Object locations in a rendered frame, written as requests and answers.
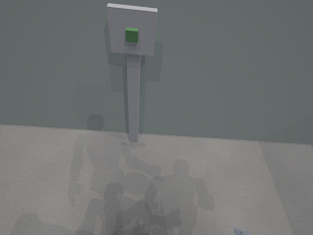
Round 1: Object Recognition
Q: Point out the button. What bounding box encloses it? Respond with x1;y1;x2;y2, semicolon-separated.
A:
125;27;139;43

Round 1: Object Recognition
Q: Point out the panel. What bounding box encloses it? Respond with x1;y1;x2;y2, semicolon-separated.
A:
107;3;157;143

